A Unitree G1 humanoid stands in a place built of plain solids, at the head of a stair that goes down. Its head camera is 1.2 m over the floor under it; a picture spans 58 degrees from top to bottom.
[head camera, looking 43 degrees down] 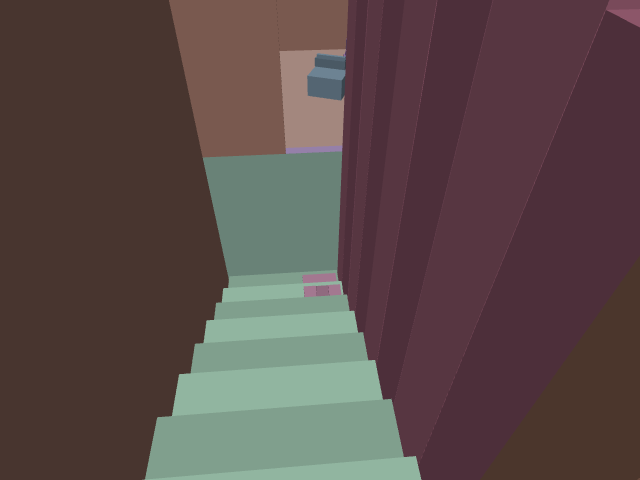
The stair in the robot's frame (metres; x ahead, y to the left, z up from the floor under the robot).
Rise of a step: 0.17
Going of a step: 0.27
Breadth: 0.86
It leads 5 degrees to the left of straight ahead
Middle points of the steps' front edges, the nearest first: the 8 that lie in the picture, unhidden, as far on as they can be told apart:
0.48 0.14 -0.17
0.74 0.16 -0.34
1.01 0.18 -0.51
1.28 0.20 -0.68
1.55 0.23 -0.85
1.82 0.25 -1.02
2.09 0.27 -1.18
2.35 0.29 -1.35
